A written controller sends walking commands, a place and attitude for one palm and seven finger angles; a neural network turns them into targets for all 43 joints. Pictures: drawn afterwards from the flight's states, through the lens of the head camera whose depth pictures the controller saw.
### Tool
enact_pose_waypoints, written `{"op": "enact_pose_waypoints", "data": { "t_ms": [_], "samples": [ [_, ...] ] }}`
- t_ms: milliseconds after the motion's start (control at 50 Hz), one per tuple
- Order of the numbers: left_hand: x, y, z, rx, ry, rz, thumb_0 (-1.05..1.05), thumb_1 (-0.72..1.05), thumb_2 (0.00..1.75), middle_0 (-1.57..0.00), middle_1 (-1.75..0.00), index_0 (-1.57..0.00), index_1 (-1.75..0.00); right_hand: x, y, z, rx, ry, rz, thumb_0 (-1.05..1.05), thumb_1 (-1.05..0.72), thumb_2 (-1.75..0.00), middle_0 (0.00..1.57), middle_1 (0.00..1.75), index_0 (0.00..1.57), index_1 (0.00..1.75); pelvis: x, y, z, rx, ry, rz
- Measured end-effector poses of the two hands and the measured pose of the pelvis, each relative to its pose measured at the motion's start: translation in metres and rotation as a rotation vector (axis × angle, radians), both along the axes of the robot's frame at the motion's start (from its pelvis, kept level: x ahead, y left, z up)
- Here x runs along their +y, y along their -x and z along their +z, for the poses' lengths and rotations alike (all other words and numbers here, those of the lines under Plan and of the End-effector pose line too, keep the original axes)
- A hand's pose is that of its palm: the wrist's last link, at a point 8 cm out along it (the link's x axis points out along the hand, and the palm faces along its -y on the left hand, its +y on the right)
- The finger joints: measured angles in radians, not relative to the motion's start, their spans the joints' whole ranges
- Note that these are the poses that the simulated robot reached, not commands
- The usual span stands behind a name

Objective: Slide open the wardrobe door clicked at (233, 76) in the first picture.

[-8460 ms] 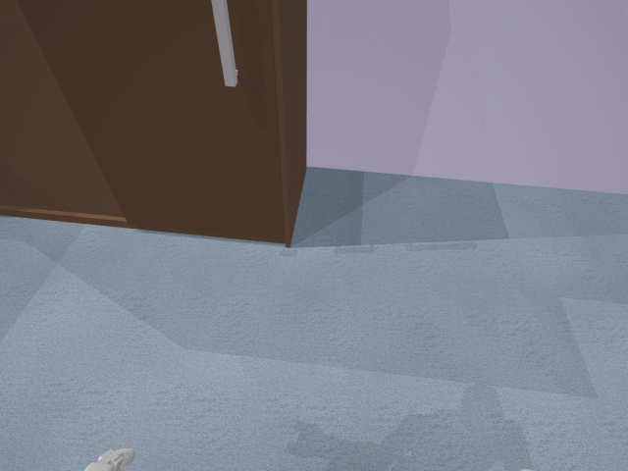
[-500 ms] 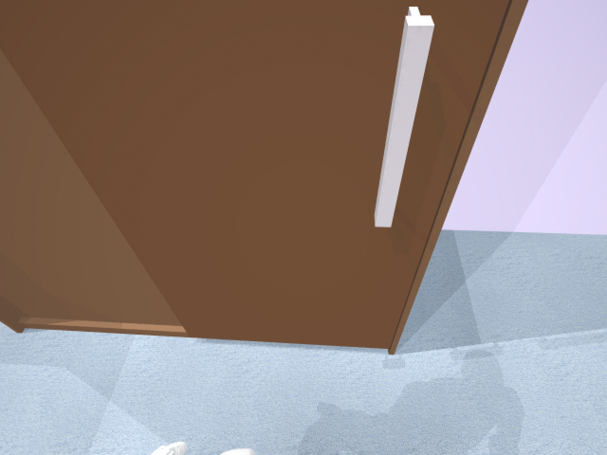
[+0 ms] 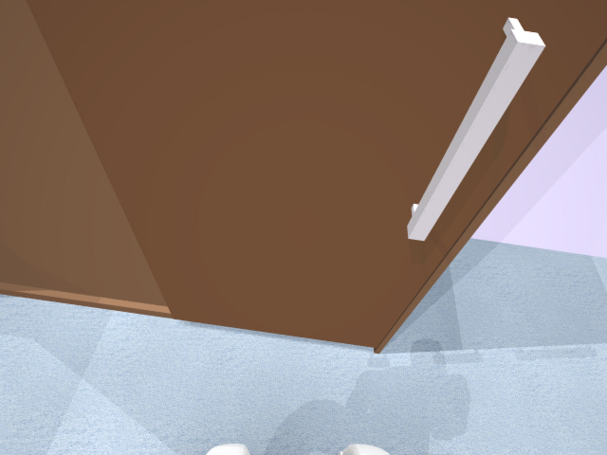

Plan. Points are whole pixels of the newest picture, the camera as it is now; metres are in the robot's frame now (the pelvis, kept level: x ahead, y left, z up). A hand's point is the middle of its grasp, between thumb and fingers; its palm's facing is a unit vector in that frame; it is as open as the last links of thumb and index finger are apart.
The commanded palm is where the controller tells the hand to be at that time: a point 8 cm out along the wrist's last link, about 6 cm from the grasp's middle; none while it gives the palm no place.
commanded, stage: come to a stop and stand still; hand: right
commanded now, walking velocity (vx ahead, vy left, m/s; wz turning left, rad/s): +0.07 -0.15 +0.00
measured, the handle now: (454, 150) +0.50 -0.16 +0.15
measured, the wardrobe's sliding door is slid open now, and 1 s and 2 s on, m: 0.00 0.00 0.00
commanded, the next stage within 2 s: none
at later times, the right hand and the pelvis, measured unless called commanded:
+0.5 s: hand out of the picture -0.06 -0.23 -0.17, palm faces +0.05 +0.98 -0.17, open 7.4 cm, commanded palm none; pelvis -0.05 -0.05 +0.01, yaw +0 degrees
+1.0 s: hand out of the picture +0.03 -0.18 -0.18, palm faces +0.06 +0.98 -0.19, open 7.2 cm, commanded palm none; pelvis -0.01 -0.01 +0.00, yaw -1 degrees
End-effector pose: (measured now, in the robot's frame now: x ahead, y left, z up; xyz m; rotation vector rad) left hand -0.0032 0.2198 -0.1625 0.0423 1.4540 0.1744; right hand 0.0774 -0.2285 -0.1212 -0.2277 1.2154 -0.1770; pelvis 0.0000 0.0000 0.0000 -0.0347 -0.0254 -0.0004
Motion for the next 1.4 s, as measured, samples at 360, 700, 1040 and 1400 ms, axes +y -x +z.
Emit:
{"op": "enact_pose_waypoints", "data": {
  "t_ms": [360, 700, 1040, 1400],
  "samples": [
    [-0.027, 0.030, 0.040, -0.146, -0.119, -0.086, 0.00, 0.91, 0.90, -0.19, -0.30, -0.20, -0.30, -0.052, 0.116, -0.023, 0.114, -0.090, -0.089, 0.00, -0.91, -0.90, 0.20, 0.30, 0.20, 0.30, -0.043, 0.050, 0.007, -0.001, -0.044, -0.001],
    [-0.034, 0.104, 0.016, 0.107, -0.007, 0.015, 0.01, 0.91, 0.90, -0.20, -0.30, -0.21, -0.30, -0.018, 0.095, -0.019, 0.163, -0.059, 0.015, 0.01, -0.91, -0.90, 0.19, 0.30, 0.20, 0.30, -0.016, 0.037, -0.001, 0.050, -0.019, 0.024],
    [-0.003, -0.054, 0.034, -0.282, -0.117, -0.097, 0.01, 0.93, 0.90, -0.19, -0.30, -0.20, -0.30, -0.006, 0.064, -0.027, 0.019, -0.083, -0.051, 0.01, -0.95, -0.90, 0.20, 0.30, 0.20, 0.30, -0.012, 0.006, -0.002, -0.014, -0.057, -0.009],
    [-0.023, 0.007, 0.033, -0.175, -0.099, -0.094, 0.00, 0.92, 0.90, -0.20, -0.30, -0.20, -0.30, -0.023, 0.144, -0.021, 0.151, -0.096, -0.058, 0.00, -0.91, -0.90, 0.20, 0.30, 0.20, 0.30, -0.036, 0.037, 0.007, -0.037, -0.052, 0.003]
  ]
}}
